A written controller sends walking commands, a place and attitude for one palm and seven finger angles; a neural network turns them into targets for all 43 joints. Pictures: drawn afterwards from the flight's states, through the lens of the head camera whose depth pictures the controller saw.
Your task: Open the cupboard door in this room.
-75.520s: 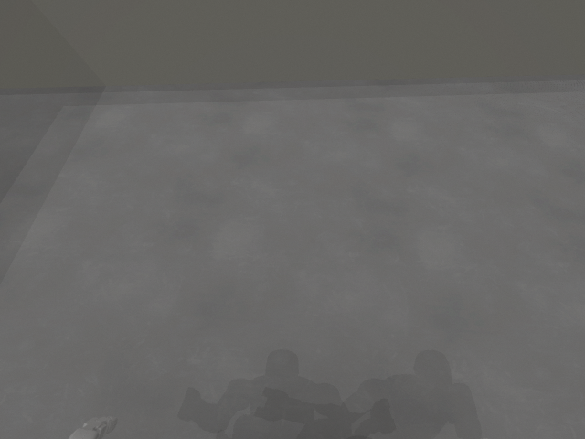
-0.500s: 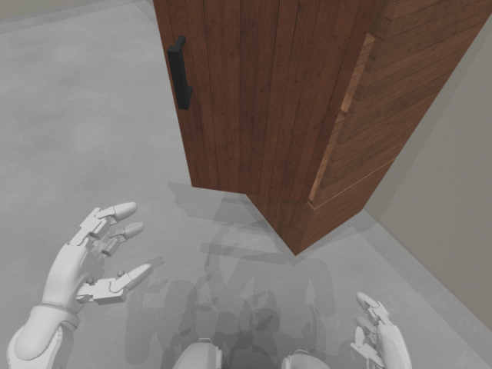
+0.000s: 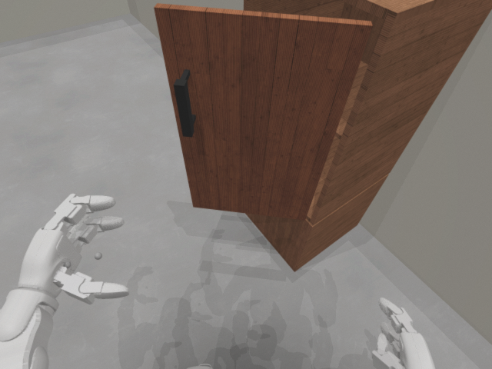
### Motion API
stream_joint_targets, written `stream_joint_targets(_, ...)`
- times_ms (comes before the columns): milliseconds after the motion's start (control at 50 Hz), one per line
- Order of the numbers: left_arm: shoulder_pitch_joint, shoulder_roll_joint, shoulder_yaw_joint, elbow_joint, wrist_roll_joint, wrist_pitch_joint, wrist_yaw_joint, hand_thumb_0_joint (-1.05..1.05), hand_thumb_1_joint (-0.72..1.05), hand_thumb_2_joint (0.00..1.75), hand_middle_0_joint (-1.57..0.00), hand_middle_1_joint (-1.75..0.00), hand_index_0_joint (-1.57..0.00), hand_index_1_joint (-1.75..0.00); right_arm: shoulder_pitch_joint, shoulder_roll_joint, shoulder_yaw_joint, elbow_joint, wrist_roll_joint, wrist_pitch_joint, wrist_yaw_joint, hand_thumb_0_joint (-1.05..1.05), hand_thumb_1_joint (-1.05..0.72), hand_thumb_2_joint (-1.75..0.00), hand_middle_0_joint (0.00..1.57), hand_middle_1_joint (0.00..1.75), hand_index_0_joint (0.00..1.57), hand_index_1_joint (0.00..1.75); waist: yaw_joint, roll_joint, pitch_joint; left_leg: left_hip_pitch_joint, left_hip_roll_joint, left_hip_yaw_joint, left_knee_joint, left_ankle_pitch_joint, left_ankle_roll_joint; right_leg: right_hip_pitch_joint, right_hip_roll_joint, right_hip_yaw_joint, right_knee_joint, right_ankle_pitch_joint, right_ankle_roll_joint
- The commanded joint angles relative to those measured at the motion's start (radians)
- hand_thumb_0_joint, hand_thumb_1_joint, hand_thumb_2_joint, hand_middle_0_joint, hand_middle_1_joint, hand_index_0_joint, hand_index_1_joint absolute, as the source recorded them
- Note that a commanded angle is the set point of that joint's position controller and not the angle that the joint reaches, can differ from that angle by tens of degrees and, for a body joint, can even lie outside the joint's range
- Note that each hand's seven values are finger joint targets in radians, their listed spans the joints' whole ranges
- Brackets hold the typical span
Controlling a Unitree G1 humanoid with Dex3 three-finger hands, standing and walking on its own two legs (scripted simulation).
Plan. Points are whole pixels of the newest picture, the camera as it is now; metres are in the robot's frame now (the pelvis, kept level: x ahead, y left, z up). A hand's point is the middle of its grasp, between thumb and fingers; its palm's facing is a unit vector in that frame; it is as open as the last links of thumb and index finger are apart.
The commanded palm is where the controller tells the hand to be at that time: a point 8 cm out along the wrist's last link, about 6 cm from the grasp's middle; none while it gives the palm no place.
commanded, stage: raise the hand with hooked fingers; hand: left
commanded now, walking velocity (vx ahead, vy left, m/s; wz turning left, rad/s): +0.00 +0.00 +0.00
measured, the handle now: (187, 104) +0.58 +0.17 +0.10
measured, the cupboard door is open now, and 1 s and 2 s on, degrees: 47 47 47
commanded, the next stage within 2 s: move the hooked fingers beside the handle in 0.92 s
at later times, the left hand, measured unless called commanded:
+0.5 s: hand (68, 208) +0.30 +0.28 +0.12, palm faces -0.01 -1.00 -0.06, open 14.0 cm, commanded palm +0.27 +0.32 +0.12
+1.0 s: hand (82, 212) +0.30 +0.26 +0.12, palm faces -0.01 -1.00 -0.06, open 14.0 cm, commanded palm +0.27 +0.30 +0.12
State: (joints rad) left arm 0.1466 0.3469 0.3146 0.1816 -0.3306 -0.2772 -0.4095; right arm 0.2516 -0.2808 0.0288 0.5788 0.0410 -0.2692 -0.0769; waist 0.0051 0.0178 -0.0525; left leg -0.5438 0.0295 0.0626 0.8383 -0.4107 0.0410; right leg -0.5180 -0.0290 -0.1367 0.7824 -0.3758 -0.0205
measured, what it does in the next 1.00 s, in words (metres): stands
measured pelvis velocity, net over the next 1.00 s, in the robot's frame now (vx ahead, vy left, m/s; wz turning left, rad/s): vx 0.00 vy -0.01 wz -0.01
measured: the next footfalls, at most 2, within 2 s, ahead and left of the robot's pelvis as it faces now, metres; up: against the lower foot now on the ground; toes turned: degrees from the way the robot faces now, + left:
none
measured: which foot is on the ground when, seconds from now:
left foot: down 0.00-1.00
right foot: down 0.00-1.00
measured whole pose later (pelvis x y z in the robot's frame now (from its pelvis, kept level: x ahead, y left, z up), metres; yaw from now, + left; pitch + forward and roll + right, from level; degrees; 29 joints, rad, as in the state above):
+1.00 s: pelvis +0.00 -0.01 +0.02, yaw -1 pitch +4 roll -1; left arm -0.10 0.44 0.43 0.44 -0.34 -0.18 -0.54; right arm 0.27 -0.28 0.06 0.61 0.05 -0.23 -0.10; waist 0.01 0.04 -0.03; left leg -0.40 0.03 0.07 0.67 -0.34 0.02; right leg -0.39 -0.02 -0.12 0.64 -0.32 -0.03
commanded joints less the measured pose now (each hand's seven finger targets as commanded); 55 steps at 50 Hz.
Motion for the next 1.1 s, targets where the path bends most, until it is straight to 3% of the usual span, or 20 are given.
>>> stream_joint_targets(0,-0.200,0.223,0.119,-0.159,-0.030,-0.020,-0.034,0.00,-0.50,0.30,-0.30,-1.20,-0.30,-1.20,-0.033,-0.139,-0.043,-0.140,0.010,-0.038,-0.010,0.00,-0.90,-0.90,0.20,0.30,0.20,0.30,0.001,0.075,-0.205,0.162,-0.015,-0.097,-0.173,0.299,-0.025,0.113,0.041,0.067,-0.111,0.247,-0.008)
stream_joint_targets(60,-0.262,0.242,0.130,-0.119,-0.036,0.007,-0.054,0.00,-0.50,0.30,-0.30,-1.20,-0.30,-1.20,-0.038,-0.142,-0.037,-0.140,0.012,-0.030,-0.015,0.00,-0.90,-0.90,0.20,0.30,0.20,0.30,0.000,0.064,-0.169,0.169,-0.015,-0.104,-0.190,0.279,-0.026,0.111,0.047,0.065,-0.129,0.227,-0.011)
stream_joint_targets(280,-0.430,0.334,0.190,-0.041,-0.042,0.043,-0.110,0.00,-0.50,0.30,-0.30,-1.20,-0.30,-1.20,-0.041,-0.142,-0.023,-0.128,0.014,-0.018,-0.025,0.00,-0.90,-0.90,0.20,0.30,0.20,0.30,0.004,0.083,-0.208,0.254,-0.015,-0.109,-0.238,0.340,-0.027,0.170,0.046,0.068,-0.177,0.275,-0.016)
stream_joint_targets(320,-0.448,0.343,0.193,-0.002,-0.040,0.055,-0.119,0.00,-0.50,0.30,-0.30,-1.20,-0.30,-1.20,-0.039,-0.146,-0.024,-0.125,0.016,-0.013,-0.029,0.00,-0.90,-0.90,0.20,0.30,0.20,0.30,0.001,0.056,-0.194,0.243,-0.014,-0.110,-0.248,0.309,-0.025,0.164,0.045,0.067,-0.189,0.250,-0.012)
stream_joint_targets(380,-0.500,0.392,0.222,0.008,-0.042,0.064,-0.133,0.00,-0.50,0.30,-0.30,-1.20,-0.30,-1.20,-0.036,-0.150,-0.025,-0.125,0.018,-0.011,-0.030,0.00,-0.90,-0.90,0.20,0.30,0.20,0.30,0.007,0.090,-0.208,0.263,-0.020,-0.102,-0.255,0.319,-0.022,0.185,0.042,0.076,-0.203,0.264,-0.015)
stream_joint_targets(480,-0.439,0.345,0.196,0.096,-0.050,0.080,-0.155,0.00,-0.50,0.30,-0.30,-1.20,-0.30,-1.20,-0.028,-0.153,-0.029,-0.127,0.019,-0.012,-0.023,0.00,-0.90,-0.90,0.20,0.30,0.20,0.30,0.009,0.023,-0.176,0.247,-0.020,-0.096,-0.261,0.319,-0.017,0.180,0.041,0.077,-0.213,0.276,-0.012)
stream_joint_targets(520,-0.452,0.353,0.200,0.072,-0.047,0.075,-0.153,0.00,-0.50,0.30,-0.30,-1.20,-0.30,-1.20,-0.029,-0.156,-0.033,-0.131,0.020,-0.012,-0.018,0.00,-0.90,-0.90,0.20,0.30,0.20,0.30,0.012,0.054,-0.192,0.246,-0.022,-0.091,-0.260,0.324,-0.018,0.183,0.037,0.078,-0.209,0.279,-0.012)
stream_joint_targets(560,-0.460,0.383,0.224,0.038,-0.044,0.061,-0.140,0.00,-0.50,0.30,-0.30,-1.20,-0.30,-1.20,-0.025,-0.157,-0.036,-0.133,0.015,-0.013,-0.014,0.00,-0.90,-0.90,0.20,0.30,0.20,0.30,0.018,0.043,-0.213,0.260,-0.020,-0.090,-0.254,0.353,-0.017,0.203,0.039,0.082,-0.204,0.303,-0.014)
stream_joint_targets(600,-0.471,0.378,0.222,0.016,-0.040,0.051,-0.130,0.00,-0.50,0.30,-0.30,-1.20,-0.30,-1.20,-0.023,-0.152,-0.036,-0.133,0.016,-0.012,-0.015,0.00,-0.90,-0.90,0.20,0.30,0.20,0.30,0.014,0.086,-0.218,0.270,-0.020,-0.087,-0.259,0.345,-0.018,0.192,0.039,0.081,-0.207,0.291,-0.013)
stream_joint_targets(660,-0.475,0.403,0.247,-0.005,-0.038,0.033,-0.111,0.00,-0.50,0.30,-0.30,-1.20,-0.30,-1.20,-0.020,-0.152,-0.037,-0.126,0.011,-0.014,-0.018,0.00,-0.90,-0.90,0.20,0.30,0.20,0.30,0.014,0.068,-0.217,0.276,-0.017,-0.085,-0.258,0.354,-0.016,0.202,0.039,0.085,-0.209,0.303,-0.013)
stream_joint_targets(780,-0.473,0.364,0.213,0.048,-0.033,0.041,-0.115,0.00,-0.50,0.30,-0.30,-1.20,-0.30,-1.20,-0.027,-0.149,-0.033,-0.119,0.017,-0.010,-0.027,0.00,-0.90,-0.90,0.20,0.30,0.20,0.30,0.002,0.072,-0.178,0.255,-0.021,-0.078,-0.269,0.291,-0.013,0.187,0.035,0.090,-0.224,0.262,-0.008)
stream_joint_targets(820,-0.488,0.365,0.210,0.023,-0.033,0.036,-0.119,0.00,-0.50,0.30,-0.30,-1.20,-0.30,-1.20,-0.029,-0.148,-0.035,-0.121,0.018,-0.013,-0.029,0.00,-0.90,-0.90,0.20,0.30,0.20,0.30,0.003,0.076,-0.201,0.269,-0.022,-0.081,-0.270,0.297,-0.012,0.193,0.033,0.089,-0.224,0.266,-0.008)
stream_joint_targets(880,-0.488,0.366,0.208,0.049,-0.036,0.042,-0.123,0.00,-0.50,0.30,-0.30,-1.20,-0.30,-1.20,-0.032,-0.149,-0.031,-0.121,0.018,-0.012,-0.031,0.00,-0.90,-0.90,0.20,0.30,0.20,0.30,-0.003,0.039,-0.176,0.253,-0.022,-0.079,-0.267,0.277,-0.009,0.186,0.034,0.096,-0.231,0.256,-0.006)
stream_joint_targets(960,-0.480,0.379,0.225,0.066,-0.043,0.040,-0.129,0.00,-0.50,0.30,-0.30,-1.20,-0.30,-1.20,-0.035,-0.150,-0.031,-0.119,0.016,-0.013,-0.030,0.00,-0.90,-0.90,0.20,0.30,0.20,0.30,0.004,0.017,-0.185,0.239,-0.023,-0.072,-0.255,0.287,-0.008,0.207,0.029,0.106,-0.226,0.275,-0.005)
stream_joint_targets(1000,-0.484,0.372,0.223,0.046,-0.044,0.035,-0.133,0.00,-0.50,0.30,-0.30,-1.20,-0.30,-1.20,-0.035,-0.146,-0.033,-0.120,0.017,-0.014,-0.030,0.00,-0.90,-0.90,0.20,0.30,0.20,0.30,0.006,0.054,-0.224,0.257,-0.026,-0.066,-0.250,0.320,-0.007,0.220,0.028,0.108,-0.219,0.316,-0.003)
stream_joint_targets(1040,-0.532,0.360,0.202,0.056,-0.040,0.032,-0.129,0.00,-0.50,0.30,-0.30,-1.20,-0.30,-1.20,-0.032,-0.144,-0.031,-0.112,0.018,-0.012,-0.033,0.00,-0.90,-0.90,0.20,0.30,0.20,0.30,-0.009,0.056,-0.205,0.253,-0.026,-0.067,-0.248,0.305,-0.009,0.194,0.028,0.104,-0.221,0.303,0.000)
stream_joint_targets(1060,-0.587,0.363,0.188,0.071,-0.039,0.032,-0.129,0.00,-0.50,0.30,-0.30,-1.20,-0.30,-1.20,-0.027,-0.148,-0.030,-0.104,0.018,-0.007,-0.036,0.00,-0.90,-0.90,0.20,0.30,0.20,0.30,-0.024,0.026,-0.176,0.245,-0.023,-0.069,-0.245,0.288,-0.008,0.178,0.031,0.107,-0.223,0.287,0.000)
stream_joint_targets(1080,-0.607,0.372,0.197,0.109,-0.038,0.035,-0.129,0.00,-0.50,0.30,-0.30,-1.20,-0.30,-1.20,-0.029,-0.149,-0.029,-0.098,0.019,-0.005,-0.038,0.00,-0.90,-0.90,0.20,0.30,0.20,0.30,-0.023,0.035,-0.157,0.224,-0.025,-0.067,-0.245,0.259,-0.008,0.169,0.028,0.117,-0.232,0.259,0.000)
